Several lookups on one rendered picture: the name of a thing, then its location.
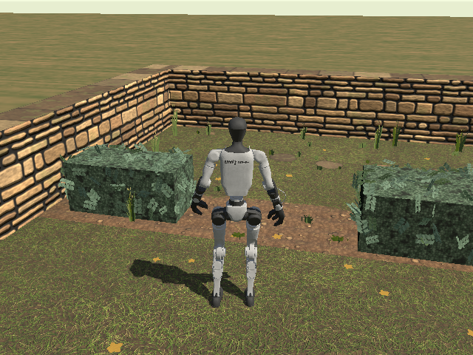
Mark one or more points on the robot torso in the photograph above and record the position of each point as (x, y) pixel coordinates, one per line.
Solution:
(236, 179)

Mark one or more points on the robot right foot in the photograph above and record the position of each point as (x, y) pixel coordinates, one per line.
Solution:
(249, 301)

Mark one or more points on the right robot forearm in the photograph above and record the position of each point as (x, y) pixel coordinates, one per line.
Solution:
(274, 197)

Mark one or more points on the left robot upper arm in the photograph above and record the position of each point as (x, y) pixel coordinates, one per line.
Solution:
(213, 156)

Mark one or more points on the left robot hand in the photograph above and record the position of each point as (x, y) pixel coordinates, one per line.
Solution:
(201, 204)

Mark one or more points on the right robot upper arm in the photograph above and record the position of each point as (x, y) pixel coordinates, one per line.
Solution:
(261, 158)

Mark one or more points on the right robot hand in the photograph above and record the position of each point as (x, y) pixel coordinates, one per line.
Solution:
(278, 214)

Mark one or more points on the left robot forearm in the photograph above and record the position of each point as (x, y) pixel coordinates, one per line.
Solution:
(198, 193)

